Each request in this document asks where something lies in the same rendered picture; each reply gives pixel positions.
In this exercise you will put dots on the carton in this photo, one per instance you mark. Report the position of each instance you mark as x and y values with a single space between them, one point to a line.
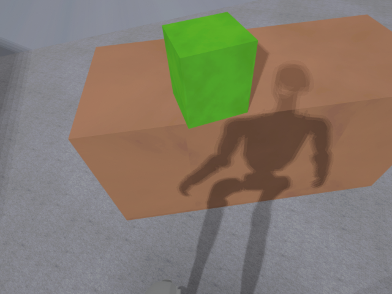
211 62

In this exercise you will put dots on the left robot thigh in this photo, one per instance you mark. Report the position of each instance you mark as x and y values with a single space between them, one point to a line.
163 287

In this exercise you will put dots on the pedestal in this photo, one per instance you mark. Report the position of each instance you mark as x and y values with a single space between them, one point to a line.
319 120

